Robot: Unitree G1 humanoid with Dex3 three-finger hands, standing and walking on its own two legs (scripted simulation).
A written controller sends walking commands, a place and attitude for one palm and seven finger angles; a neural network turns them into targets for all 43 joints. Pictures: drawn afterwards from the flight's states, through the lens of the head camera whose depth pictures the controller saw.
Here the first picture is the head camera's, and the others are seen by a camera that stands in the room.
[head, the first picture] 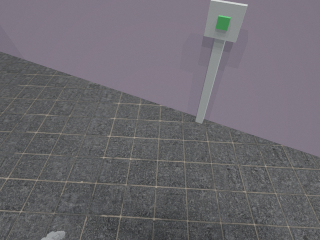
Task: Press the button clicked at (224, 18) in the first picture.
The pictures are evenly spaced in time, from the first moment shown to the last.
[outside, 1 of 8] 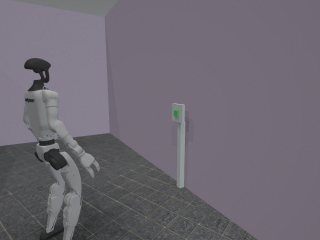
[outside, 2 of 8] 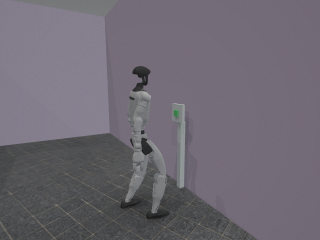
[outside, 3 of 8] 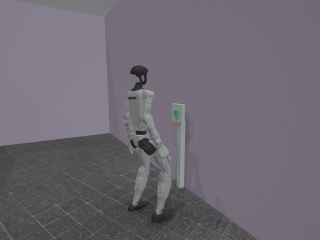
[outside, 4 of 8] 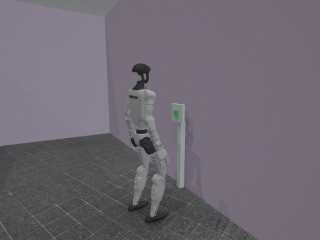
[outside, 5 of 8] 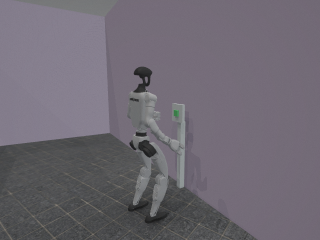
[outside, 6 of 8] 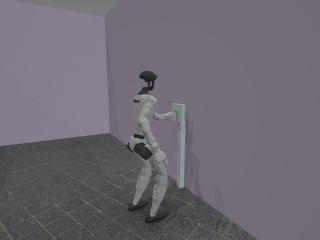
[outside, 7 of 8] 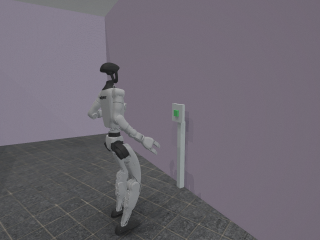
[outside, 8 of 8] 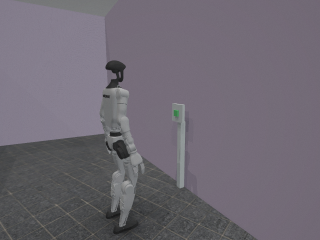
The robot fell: no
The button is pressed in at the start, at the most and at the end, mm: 0 13 0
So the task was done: yes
